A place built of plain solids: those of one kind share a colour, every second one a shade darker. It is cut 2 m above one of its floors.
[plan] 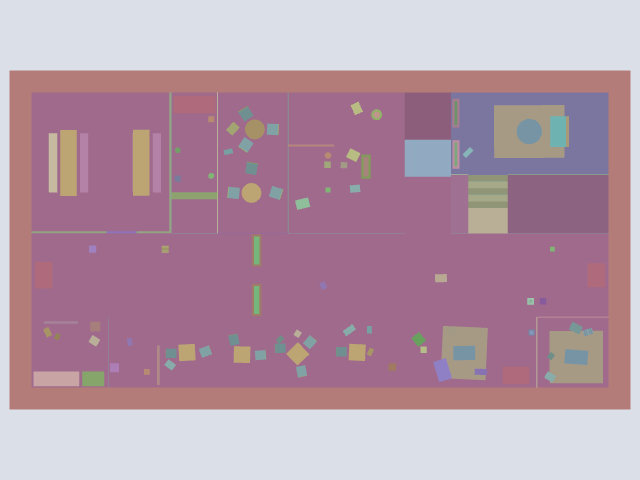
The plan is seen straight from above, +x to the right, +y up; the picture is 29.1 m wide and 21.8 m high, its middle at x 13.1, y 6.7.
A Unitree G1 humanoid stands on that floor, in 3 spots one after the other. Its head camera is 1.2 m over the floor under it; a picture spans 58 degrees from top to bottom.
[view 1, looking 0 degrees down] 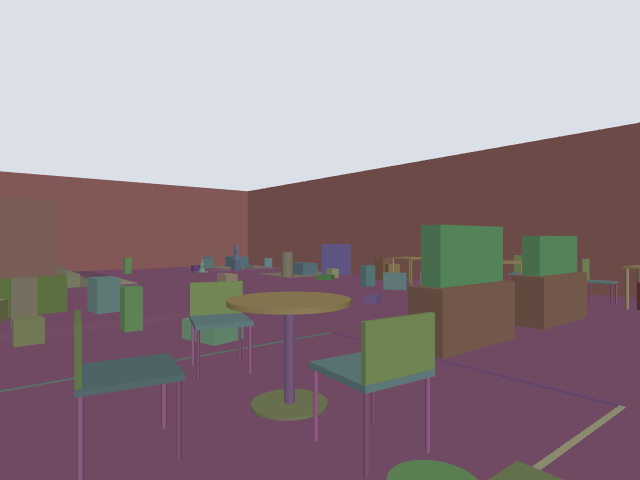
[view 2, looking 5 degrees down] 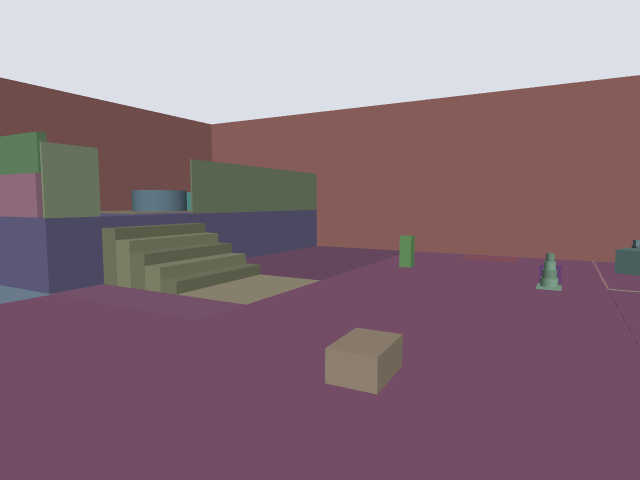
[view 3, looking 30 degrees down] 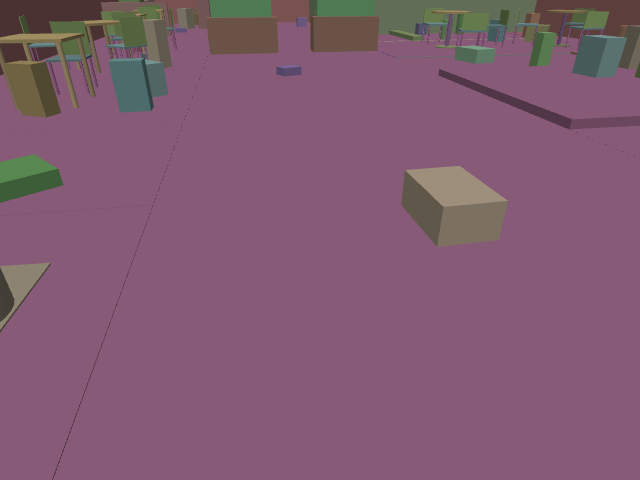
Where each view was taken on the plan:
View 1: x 7.40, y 10.65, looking -39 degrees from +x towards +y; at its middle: wall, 16.93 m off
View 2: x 15.87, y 3.82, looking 29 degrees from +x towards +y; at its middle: wall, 11.86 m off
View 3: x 20.73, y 3.82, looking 170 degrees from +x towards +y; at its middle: floor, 2.40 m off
